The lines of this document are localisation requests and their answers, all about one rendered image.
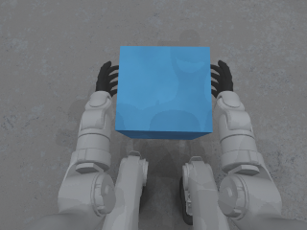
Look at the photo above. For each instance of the right robot hand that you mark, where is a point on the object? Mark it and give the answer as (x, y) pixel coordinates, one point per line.
(224, 79)

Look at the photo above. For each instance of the robot right upper arm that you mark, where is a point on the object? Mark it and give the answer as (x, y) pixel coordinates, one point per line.
(254, 203)

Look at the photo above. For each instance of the robot left foot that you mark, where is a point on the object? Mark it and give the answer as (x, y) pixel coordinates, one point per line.
(143, 188)

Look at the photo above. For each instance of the left robot hand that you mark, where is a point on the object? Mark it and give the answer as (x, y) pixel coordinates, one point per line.
(104, 79)

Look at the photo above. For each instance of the left robot forearm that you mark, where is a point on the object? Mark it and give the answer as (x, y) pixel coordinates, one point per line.
(92, 150)

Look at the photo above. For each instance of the robot right foot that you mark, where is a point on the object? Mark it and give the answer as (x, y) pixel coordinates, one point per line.
(188, 219)

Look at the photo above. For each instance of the carton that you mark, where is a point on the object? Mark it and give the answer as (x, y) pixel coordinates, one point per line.
(164, 92)

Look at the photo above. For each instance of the robot left upper arm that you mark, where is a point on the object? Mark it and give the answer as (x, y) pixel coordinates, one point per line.
(84, 200)

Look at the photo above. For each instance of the robot foot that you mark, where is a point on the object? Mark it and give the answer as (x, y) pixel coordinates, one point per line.
(188, 219)
(143, 188)

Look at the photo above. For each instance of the right robot forearm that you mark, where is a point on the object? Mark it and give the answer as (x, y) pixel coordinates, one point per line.
(239, 151)

